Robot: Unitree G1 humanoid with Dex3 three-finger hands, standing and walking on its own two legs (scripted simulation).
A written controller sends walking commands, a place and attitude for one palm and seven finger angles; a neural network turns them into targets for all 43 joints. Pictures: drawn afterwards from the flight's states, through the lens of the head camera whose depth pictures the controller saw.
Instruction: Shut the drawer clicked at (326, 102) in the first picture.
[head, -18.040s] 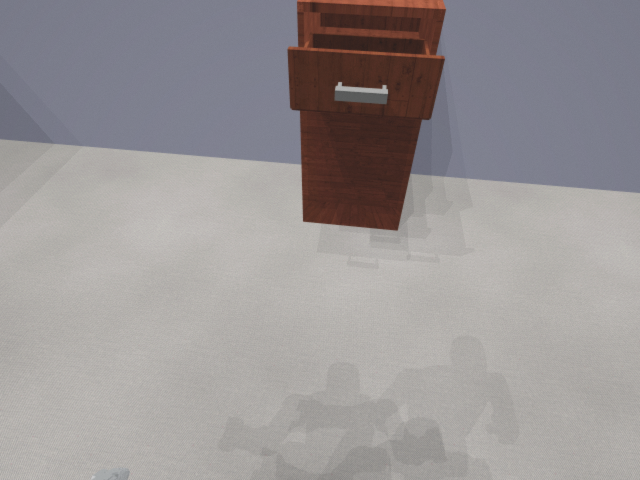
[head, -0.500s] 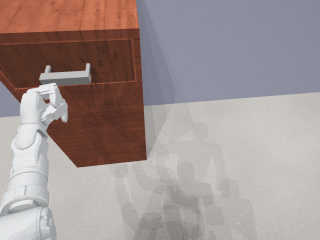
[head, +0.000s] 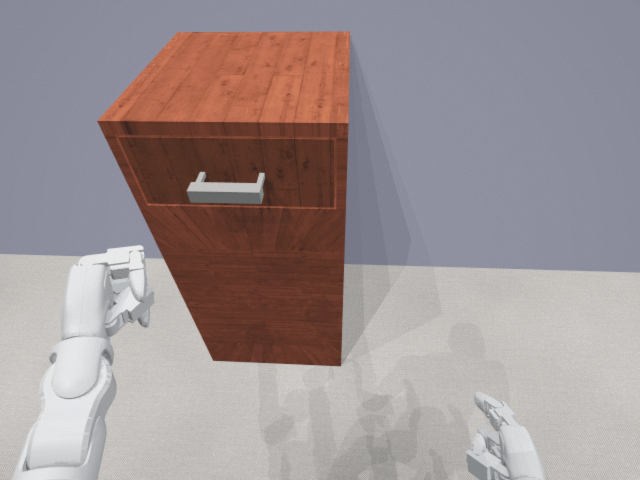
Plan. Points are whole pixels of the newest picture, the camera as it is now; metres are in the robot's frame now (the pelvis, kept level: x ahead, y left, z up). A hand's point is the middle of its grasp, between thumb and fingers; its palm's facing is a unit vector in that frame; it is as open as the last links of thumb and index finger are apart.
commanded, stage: draw the hand back to the body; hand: left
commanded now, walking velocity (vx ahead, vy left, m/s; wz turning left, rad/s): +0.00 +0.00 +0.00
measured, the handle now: (228, 185) +0.60 +0.24 +0.03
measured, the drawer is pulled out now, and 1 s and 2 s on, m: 0.00 0.00 0.00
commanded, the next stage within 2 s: step back with the hand held close in 0.56 s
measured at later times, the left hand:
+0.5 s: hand (66, 382) +0.16 +0.24 +0.16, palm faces +0.43 -0.81 -0.41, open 3.2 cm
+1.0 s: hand (78, 375) +0.17 +0.24 +0.14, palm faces +0.28 -0.83 -0.49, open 3.2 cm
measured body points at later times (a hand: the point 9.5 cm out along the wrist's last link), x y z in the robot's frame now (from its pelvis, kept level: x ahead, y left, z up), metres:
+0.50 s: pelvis -0.01 -0.01 +0.00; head -0.04 -0.04 +0.45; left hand +0.13 +0.28 +0.19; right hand +0.18 -0.23 -0.08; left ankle -0.03 +0.11 -0.74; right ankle -0.01 -0.12 -0.74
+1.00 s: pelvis -0.03 +0.01 +0.00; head +0.00 +0.00 +0.45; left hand +0.15 +0.29 +0.17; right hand +0.13 -0.24 -0.09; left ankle -0.03 +0.11 -0.74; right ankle -0.01 -0.12 -0.74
